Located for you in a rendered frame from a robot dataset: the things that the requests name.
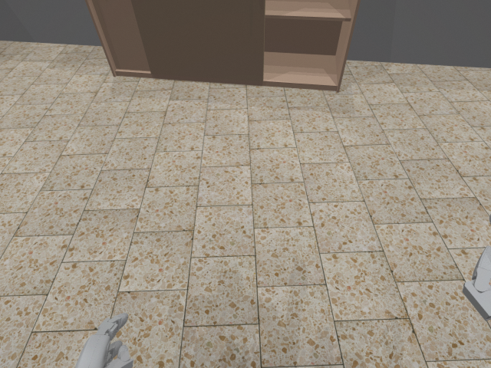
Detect wardrobe door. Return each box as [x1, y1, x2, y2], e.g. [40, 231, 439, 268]
[92, 0, 150, 71]
[131, 0, 265, 81]

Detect robot right hand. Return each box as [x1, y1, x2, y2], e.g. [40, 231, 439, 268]
[463, 214, 491, 321]

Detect robot left hand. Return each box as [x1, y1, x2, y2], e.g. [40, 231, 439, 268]
[75, 313, 133, 368]

